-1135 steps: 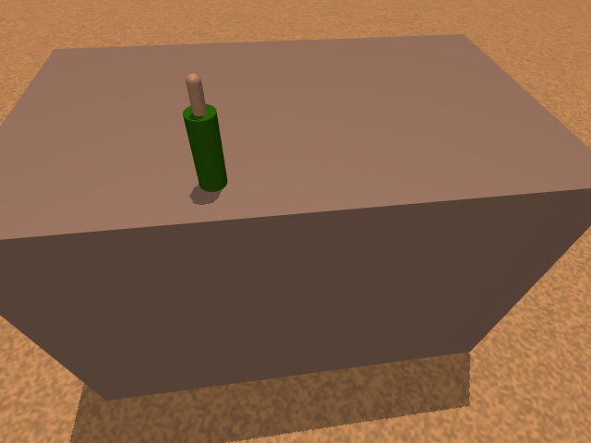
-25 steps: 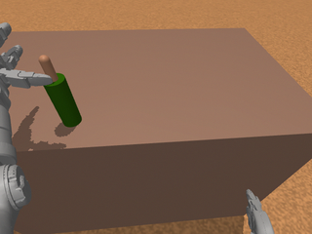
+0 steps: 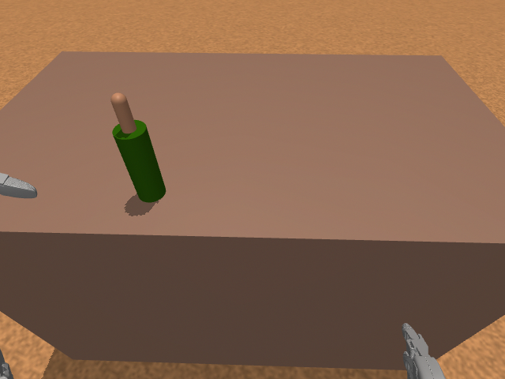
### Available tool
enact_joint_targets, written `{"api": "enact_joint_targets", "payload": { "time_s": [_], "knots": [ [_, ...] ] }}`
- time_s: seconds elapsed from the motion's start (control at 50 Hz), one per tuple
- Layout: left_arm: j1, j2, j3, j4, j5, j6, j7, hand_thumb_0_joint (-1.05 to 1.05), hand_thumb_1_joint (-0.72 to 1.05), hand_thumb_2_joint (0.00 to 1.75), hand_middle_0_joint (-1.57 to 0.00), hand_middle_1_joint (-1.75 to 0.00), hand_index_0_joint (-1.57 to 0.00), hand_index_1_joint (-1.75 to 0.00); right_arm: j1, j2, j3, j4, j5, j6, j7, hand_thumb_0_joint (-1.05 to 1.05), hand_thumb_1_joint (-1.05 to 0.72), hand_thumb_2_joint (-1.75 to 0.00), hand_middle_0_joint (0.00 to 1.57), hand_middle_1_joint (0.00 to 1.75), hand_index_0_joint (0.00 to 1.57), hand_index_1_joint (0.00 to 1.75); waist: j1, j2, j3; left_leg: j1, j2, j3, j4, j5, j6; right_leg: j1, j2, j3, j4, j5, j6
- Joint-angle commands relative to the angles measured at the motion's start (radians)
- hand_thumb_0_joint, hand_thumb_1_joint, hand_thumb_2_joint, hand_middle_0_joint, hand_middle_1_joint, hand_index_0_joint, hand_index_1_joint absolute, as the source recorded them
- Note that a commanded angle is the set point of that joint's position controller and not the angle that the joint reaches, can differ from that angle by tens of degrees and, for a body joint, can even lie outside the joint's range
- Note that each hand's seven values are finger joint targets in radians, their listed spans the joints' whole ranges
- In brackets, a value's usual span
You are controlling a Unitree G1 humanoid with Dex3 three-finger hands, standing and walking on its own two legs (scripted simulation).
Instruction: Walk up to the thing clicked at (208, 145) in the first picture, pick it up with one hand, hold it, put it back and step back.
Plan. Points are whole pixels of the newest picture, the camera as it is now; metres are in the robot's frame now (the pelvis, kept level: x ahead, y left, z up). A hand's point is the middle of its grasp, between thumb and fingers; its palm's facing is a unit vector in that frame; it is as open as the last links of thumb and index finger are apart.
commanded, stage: sink last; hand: left
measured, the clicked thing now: (137, 150) +0.45 +0.21 +0.14
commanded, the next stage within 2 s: home in 0.78 s
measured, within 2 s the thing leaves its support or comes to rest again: neither
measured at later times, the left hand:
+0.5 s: hand out of the picture +0.16 +0.24 +0.20, palm faces +0.46 -0.79 -0.41, open 17.5 cm
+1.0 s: hand out of the picture +0.17 +0.27 +0.21, palm faces +0.50 -0.75 -0.44, open 17.5 cm
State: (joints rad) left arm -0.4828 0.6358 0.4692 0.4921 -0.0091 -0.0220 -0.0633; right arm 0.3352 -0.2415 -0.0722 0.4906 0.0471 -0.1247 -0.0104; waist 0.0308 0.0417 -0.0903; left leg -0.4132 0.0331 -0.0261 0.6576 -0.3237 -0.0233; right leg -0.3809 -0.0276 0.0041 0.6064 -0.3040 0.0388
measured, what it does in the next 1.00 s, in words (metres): stands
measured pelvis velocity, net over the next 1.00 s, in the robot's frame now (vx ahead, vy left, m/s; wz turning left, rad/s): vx -0.03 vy -0.01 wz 0.01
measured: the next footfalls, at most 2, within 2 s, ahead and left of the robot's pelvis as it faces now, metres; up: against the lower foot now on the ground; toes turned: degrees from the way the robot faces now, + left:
none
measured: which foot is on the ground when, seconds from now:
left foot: down 0.00-1.00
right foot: down 0.00-1.00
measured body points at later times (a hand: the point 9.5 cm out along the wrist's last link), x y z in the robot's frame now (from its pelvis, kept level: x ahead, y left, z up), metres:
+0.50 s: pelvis -0.01 -0.01 +0.00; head -0.02 -0.04 +0.45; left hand +0.13 +0.28 +0.22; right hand +0.17 -0.27 -0.06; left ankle +0.01 +0.13 -0.72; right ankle +0.00 -0.15 -0.72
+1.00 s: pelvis -0.03 -0.01 +0.01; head -0.03 -0.03 +0.46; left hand +0.13 +0.31 +0.23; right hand +0.14 -0.28 -0.05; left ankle +0.01 +0.13 -0.72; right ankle +0.00 -0.15 -0.72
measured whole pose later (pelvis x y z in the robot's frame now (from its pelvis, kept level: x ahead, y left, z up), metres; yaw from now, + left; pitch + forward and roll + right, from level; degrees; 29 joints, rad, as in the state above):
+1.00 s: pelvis -0.03 -0.01 +0.01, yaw +1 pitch -4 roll +0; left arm 0.35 0.40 0.49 -0.25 -0.08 -0.39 0.01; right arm 0.35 -0.23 -0.17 0.46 0.04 -0.16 -0.04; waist 0.07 0.03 0.05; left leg -0.21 0.02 -0.03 0.50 -0.23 -0.03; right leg -0.21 -0.04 0.00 0.53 -0.25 0.03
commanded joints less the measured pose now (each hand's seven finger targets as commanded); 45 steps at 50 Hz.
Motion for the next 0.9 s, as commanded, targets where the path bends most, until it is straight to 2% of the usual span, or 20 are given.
{"api": "enact_joint_targets", "payload": {
  "time_s": [0.0, 0.06, 0.1, 0.14, 0.18, 0.2, 0.22, 0.24, 0.26, 0.28, 0.3, 0.36, 0.42, 0.48, 0.58, 0.6, 0.72, 0.78, 0.84, 0.88],
  "knots": [
    [-0.078, 0.191, 0.029, -0.464, -0.037, -0.09, 0.025, 0.0, -0.53, 0.03, -0.05, -0.03, -0.05, -0.03, -0.001, -0.134, -0.086, -0.092, 0.004, -0.056, 0.003, 0.0, 0.57, -0.05, 0.05, 0.05, 0.05, 0.05, -0.01, 0.122, -0.193, 0.205, -0.007, 0.037, -0.103, 0.346, -0.009, 0.047, 0.043, -0.083, -0.061, 0.227, -0.05],
    [0.146, 0.181, 0.081, -0.666, -0.059, -0.109, 0.034, 0.0, -0.53, 0.02, -0.05, -0.03, -0.05, -0.03, -0.002, -0.13, -0.089, -0.149, 0.012, -0.046, 0.011, 0.0, 0.55, -0.06, 0.05, 0.05, 0.05, 0.05, 0.007, 0.077, -0.153, 0.185, -0.012, 0.041, -0.115, 0.343, -0.001, 0.089, 0.043, -0.087, -0.073, 0.24, -0.046],
    [0.247, 0.139, 0.081, -0.802, -0.074, -0.126, 0.038, 0.0, -0.52, 0.02, -0.04, -0.02, -0.04, -0.02, 0.001, -0.115, -0.102, -0.105, 0.016, -0.033, 0.017, 0.0, 0.57, -0.05, 0.05, 0.05, 0.05, 0.05, 0.019, 0.074, -0.09, 0.159, -0.02, 0.047, -0.131, 0.281, 0.005, 0.091, 0.042, -0.085, -0.079, 0.204, -0.045],
    [0.371, 0.19, 0.178, -0.909, -0.079, -0.148, 0.055, 0.0, -0.52, 0.02, -0.05, -0.03, -0.05, -0.02, -0.008, -0.142, -0.141, -0.115, 0.013, -0.023, 0.014, 0.0, 0.56, -0.05, 0.05, 0.05, 0.05, 0.05, 0.042, 0.055, -0.083, 0.148, -0.021, 0.048, -0.143, 0.247, 0.006, 0.113, 0.04, -0.083, -0.086, 0.174, -0.045],
    [0.462, 0.144, 0.177, -1.028, -0.086, -0.176, 0.064, 0.0, -0.51, 0.01, -0.04, -0.03, -0.05, -0.02, -0.045, -0.137, -0.138, -0.163, 0.007, -0.02, 0.01, 0.0, 0.56, -0.05, 0.05, 0.05, 0.05, 0.05, 0.04, 0.024, -0.08, 0.151, -0.028, 0.055, -0.141, 0.233, 0.012, 0.137, 0.035, -0.076, -0.093, 0.172, -0.04],
    [0.526, 0.162, 0.218, -1.053, -0.087, -0.184, 0.074, 0.0, -0.52, 0.02, -0.04, -0.03, -0.05, -0.03, -0.065, -0.148, -0.156, -0.178, 0.003, -0.018, 0.002, 0.0, 0.56, -0.05, 0.05, 0.05, 0.05, 0.05, 0.048, 0.022, -0.086, 0.149, -0.032, 0.059, -0.138, 0.234, 0.014, 0.15, 0.03, -0.071, -0.097, 0.177, -0.038],
    [0.567, 0.1, 0.173, -1.077, -0.089, -0.198, 0.077, 0.0, -0.52, 0.01, -0.05, -0.04, -0.05, -0.03, -0.087, -0.138, -0.15, -0.182, 0.002, -0.02, -0.003, 0.0, 0.55, -0.05, 0.05, 0.05, 0.05, 0.05, 0.041, 0.021, -0.037, 0.137, -0.033, 0.06, -0.145, 0.208, 0.014, 0.134, 0.032, -0.069, -0.096, 0.151, -0.038],
    [0.607, 0.097, 0.195, -1.089, -0.089, -0.21, 0.084, 0.0, -0.52, 0.02, -0.05, -0.04, -0.05, -0.03, -0.1, -0.134, -0.151, -0.2, -0.002, -0.023, -0.011, 0.0, 0.55, -0.05, 0.05, 0.05, 0.05, 0.05, 0.046, 0.009, -0.061, 0.153, -0.033, 0.06, -0.143, 0.217, 0.015, 0.148, 0.029, -0.065, -0.098, 0.156, -0.036],
    [0.641, 0.018, 0.13, -1.08, -0.09, -0.221, 0.084, 0.0, -0.53, 0.02, -0.05, -0.04, -0.06, -0.04, -0.124, -0.107, -0.123, -0.216, -0.001, -0.026, -0.013, 0.0, 0.54, -0.06, 0.05, 0.05, 0.05, 0.05, 0.04, 0.015, -0.03, 0.15, -0.036, 0.059, -0.15, 0.191, 0.015, 0.138, 0.028, -0.063, -0.1, 0.134, -0.037],
    [0.684, 0.045, 0.169, -1.048, -0.091, -0.226, 0.091, 0.0, -0.54, 0.03, -0.05, -0.05, -0.05, -0.04, -0.114, -0.12, -0.134, -0.239, -0.001, -0.029, -0.021, 0.0, 0.54, -0.06, 0.05, 0.05, 0.05, 0.05, 0.032, -0.02, -0.03, 0.154, -0.037, 0.059, -0.146, 0.182, 0.02, 0.14, 0.025, -0.062, -0.11, 0.128, -0.031],
    [0.706, -0.035, 0.098, -1.035, -0.089, -0.234, 0.089, 0.0, -0.54, 0.04, -0.05, -0.05, -0.05, -0.05, -0.107, -0.098, -0.118, -0.207, -0.004, -0.027, -0.023, 0.0, 0.54, -0.06, 0.05, 0.05, 0.05, 0.05, 0.026, -0.021, 0.017, 0.14, -0.04, 0.06, -0.155, 0.145, 0.022, 0.12, 0.024, -0.058, -0.114, 0.098, -0.033],
    [0.791, -0.089, 0.049, -1.047, -0.087, -0.264, 0.087, 0.0, -0.53, 0.04, -0.05, -0.04, -0.04, -0.05, -0.063, -0.113, -0.14, -0.184, -0.004, -0.036, -0.035, 0.0, 0.56, -0.05, 0.05, 0.05, 0.05, 0.05, 0.008, -0.012, 0.037, 0.165, -0.05, 0.07, -0.163, 0.114, 0.027, 0.091, 0.015, -0.052, -0.13, 0.079, -0.028],
    [0.753, -0.114, 0.002, -1.133, -0.081, -0.298, 0.083, 0.0, -0.53, 0.04, -0.05, -0.04, -0.04, -0.05, -0.036, -0.119, -0.143, -0.193, -0.01, -0.058, -0.042, 0.0, 0.56, -0.05, 0.05, 0.05, 0.05, 0.05, -0.017, -0.029, 0.03, 0.195, -0.053, 0.067, -0.172, 0.085, 0.034, 0.08, 0.012, -0.051, -0.138, 0.063, -0.023],
    [0.763, -0.116, -0.025, -1.241, -0.073, -0.329, 0.086, 0.0, -0.53, 0.04, -0.05, -0.04, -0.04, -0.05, -0.017, -0.094, -0.127, -0.159, -0.015, -0.078, -0.043, 0.0, 0.56, -0.05, 0.05, 0.05, 0.05, 0.05, -0.008, -0.006, 0.053, 0.195, -0.056, 0.069, -0.188, 0.057, 0.035, 0.072, 0.014, -0.059, -0.149, 0.031, -0.024],
    [0.817, -0.082, 0.014, -1.269, -0.067, -0.357, 0.094, 0.0, -0.54, 0.05, -0.05, -0.05, -0.04, -0.06, -0.071, -0.083, -0.128, -0.182, -0.023, -0.099, -0.036, 0.0, 0.54, -0.06, 0.05, 0.06, 0.05, 0.06, 0.022, 0.016, 0.082, 0.159, -0.06, 0.068, -0.199, 0.041, 0.031, 0.109, 0.012, -0.061, -0.168, -0.002, -0.028],
    [0.801, -0.063, 0.054, -1.241, -0.07, -0.363, 0.098, 0.0, -0.55, 0.06, -0.05, -0.06, -0.04, -0.07, -0.076, -0.104, -0.143, -0.222, -0.029, -0.101, -0.038, 0.0, 0.54, -0.06, 0.05, 0.05, 0.05, 0.05, 0.02, -0.012, 0.081, 0.157, -0.06, 0.069, -0.197, 0.032, 0.032, 0.124, 0.01, -0.059, -0.18, -0.011, -0.024],
    [0.768, -0.086, 0.085, -0.989, -0.084, -0.387, 0.089, 0.0, -0.58, 0.07, -0.06, -0.06, -0.05, -0.08, -0.127, -0.122, -0.172, -0.256, -0.02, -0.091, -0.035, 0.0, 0.51, -0.07, 0.05, 0.05, 0.05, 0.05, 0.037, -0.132, 0.152, 0.152, -0.059, 0.065, -0.219, 0.014, 0.034, 0.13, 0.002, -0.042, -0.224, -0.056, -0.013],
    [0.723, -0.025, 0.135, -0.992, -0.089, -0.411, 0.087, 0.0, -0.57, 0.06, -0.06, -0.06, -0.05, -0.07, -0.095, -0.11, -0.163, -0.244, -0.011, -0.09, -0.029, 0.0, 0.52, -0.06, 0.05, 0.06, 0.05, 0.06, 0.051, -0.101, 0.135, 0.159, -0.06, 0.063, -0.239, 0.005, 0.03, 0.132, 0.002, -0.038, -0.233, -0.085, -0.017],
    [0.741, -0.021, 0.142, -0.932, -0.091, -0.419, 0.083, 0.0, -0.58, 0.06, -0.06, -0.06, -0.05, -0.07, -0.07, -0.127, -0.18, -0.249, -0.005, -0.092, -0.028, 0.0, 0.5, -0.07, 0.05, 0.06, 0.05, 0.06, 0.047, -0.097, 0.12, 0.168, -0.06, 0.067, -0.247, 0.018, 0.03, 0.145, 0.001, -0.035, -0.233, -0.069, -0.018],
    [0.734, -0.03, 0.136, -0.911, -0.092, -0.417, 0.082, 0.0, -0.51, 0.11, -0.06, -0.07, -0.06, -0.07, -0.046, -0.101, -0.152, -0.202, -0.003, -0.088, -0.027, 0.0, 0.4, -0.15, 0.11, 0.14, 0.11, 0.14, 0.048, -0.07, 0.113, 0.174, -0.058, 0.066, -0.257, 0.033, 0.029, 0.147, 0.005, -0.042, -0.222, -0.038, -0.023]
  ]
}}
